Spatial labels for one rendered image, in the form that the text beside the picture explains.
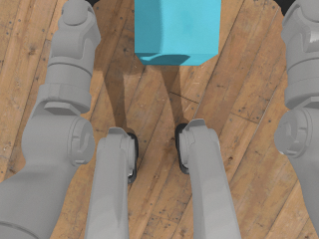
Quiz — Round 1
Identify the robot right shin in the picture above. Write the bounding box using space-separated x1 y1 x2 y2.
184 119 220 167

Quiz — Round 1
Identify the robot shin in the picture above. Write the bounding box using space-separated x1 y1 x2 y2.
184 119 220 167
96 126 133 176

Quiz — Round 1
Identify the robot left forearm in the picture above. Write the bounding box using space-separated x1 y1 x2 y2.
21 0 102 158

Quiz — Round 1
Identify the robot right upper arm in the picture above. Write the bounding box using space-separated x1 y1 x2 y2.
273 107 319 238

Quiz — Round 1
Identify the robot left shin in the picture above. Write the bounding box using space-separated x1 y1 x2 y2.
96 126 133 176

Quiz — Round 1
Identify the right robot hand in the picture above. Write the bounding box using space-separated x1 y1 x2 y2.
273 0 295 16

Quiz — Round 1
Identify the robot left upper arm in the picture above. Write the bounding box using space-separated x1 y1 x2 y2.
0 115 96 239

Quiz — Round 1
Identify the carton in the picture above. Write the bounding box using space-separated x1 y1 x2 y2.
135 0 221 66

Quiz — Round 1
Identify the robot right forearm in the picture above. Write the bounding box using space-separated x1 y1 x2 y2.
280 0 319 110

